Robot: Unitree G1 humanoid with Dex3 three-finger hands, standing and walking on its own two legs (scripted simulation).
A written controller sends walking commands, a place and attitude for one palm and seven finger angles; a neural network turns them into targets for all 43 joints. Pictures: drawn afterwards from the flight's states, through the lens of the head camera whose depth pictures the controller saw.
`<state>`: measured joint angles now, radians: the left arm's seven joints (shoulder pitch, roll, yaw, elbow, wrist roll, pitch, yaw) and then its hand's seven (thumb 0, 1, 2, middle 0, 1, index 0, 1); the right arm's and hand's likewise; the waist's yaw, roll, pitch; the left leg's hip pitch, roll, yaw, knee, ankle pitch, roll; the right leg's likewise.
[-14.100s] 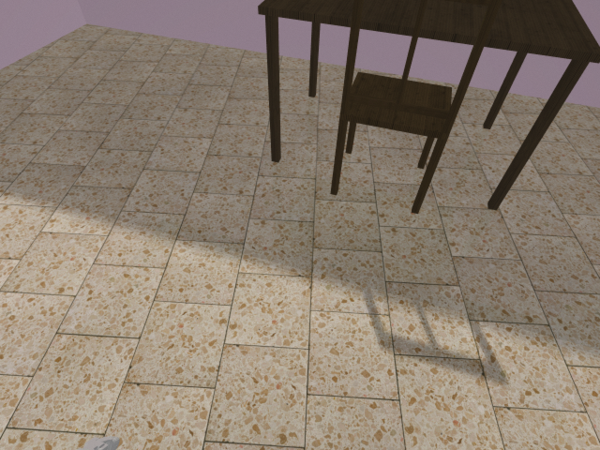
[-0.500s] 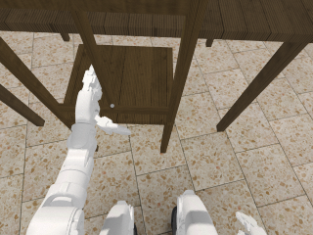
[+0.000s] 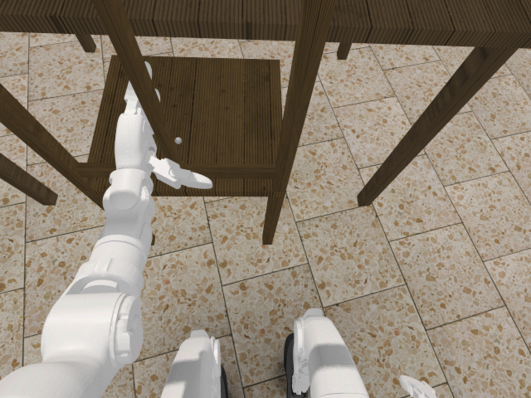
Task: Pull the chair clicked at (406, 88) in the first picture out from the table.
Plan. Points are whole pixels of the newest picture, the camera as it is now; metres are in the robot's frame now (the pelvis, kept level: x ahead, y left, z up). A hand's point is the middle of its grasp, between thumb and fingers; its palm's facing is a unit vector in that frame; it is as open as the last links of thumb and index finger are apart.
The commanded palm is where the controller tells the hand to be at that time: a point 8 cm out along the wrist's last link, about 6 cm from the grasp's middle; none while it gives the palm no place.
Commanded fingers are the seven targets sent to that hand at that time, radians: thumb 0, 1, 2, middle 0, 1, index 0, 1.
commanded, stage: push the fingers through the gap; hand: left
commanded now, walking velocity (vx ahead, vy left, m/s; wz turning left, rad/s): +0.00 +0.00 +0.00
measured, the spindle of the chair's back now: (152, 107) +0.51 +0.13 +0.06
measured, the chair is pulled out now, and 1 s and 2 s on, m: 0.00 0.00 0.05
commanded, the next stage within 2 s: hook a spindle and tug to test in 0.36 s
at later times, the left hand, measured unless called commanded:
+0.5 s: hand (176, 137) +0.49 +0.10 +0.02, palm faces -0.06 -1.00 -0.03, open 16.9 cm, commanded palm +0.46 +0.15 +0.03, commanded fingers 0.00 -0.50 0.30 -0.11 -0.24 -0.11 -0.24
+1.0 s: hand (176, 136) +0.49 +0.10 +0.03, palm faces -0.04 -1.00 -0.02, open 12.4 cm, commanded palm +0.46 +0.14 +0.03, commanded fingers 0.00 0.23 0.61 -0.50 -1.45 -0.50 -1.45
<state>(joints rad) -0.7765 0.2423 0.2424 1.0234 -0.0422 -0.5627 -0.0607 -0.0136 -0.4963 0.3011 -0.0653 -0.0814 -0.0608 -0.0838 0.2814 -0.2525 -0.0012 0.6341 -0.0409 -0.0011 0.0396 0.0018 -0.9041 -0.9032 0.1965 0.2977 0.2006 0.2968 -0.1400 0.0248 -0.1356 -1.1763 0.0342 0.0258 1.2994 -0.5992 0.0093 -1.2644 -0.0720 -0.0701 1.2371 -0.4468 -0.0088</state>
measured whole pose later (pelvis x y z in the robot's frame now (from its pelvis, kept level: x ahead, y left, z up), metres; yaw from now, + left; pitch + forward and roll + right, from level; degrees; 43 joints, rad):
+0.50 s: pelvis +0.00 +0.01 +0.00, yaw +0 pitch +27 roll -1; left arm -0.79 0.24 0.24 1.04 -0.03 -0.57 -0.04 -0.01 -0.50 0.30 -0.07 -0.08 -0.06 -0.09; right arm 0.30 -0.25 0.00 0.63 -0.05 0.03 0.05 0.00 -0.90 -0.90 0.20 0.30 0.20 0.30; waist -0.15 0.02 -0.14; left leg -1.17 0.03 0.03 1.29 -0.60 0.02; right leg -1.26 -0.07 -0.06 1.22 -0.44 0.00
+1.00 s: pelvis +0.01 +0.01 +0.01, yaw +0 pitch +28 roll -1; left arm -0.73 0.22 0.20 0.96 -0.05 -0.53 -0.01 -0.01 -0.24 0.41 -0.39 -1.09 -0.36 -1.10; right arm 0.28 -0.24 -0.01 0.62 -0.05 0.04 0.06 0.00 -0.90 -0.90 0.20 0.30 0.20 0.30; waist -0.13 0.03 -0.15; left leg -1.15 0.03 0.03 1.28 -0.61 0.02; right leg -1.23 -0.07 -0.07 1.21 -0.45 0.00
